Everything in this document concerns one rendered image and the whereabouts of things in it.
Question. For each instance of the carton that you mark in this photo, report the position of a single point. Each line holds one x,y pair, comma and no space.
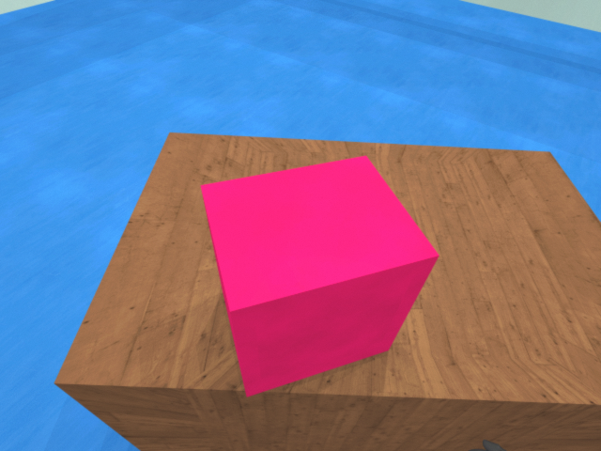
319,267

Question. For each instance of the pedestal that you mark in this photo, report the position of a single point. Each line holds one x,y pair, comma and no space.
503,342

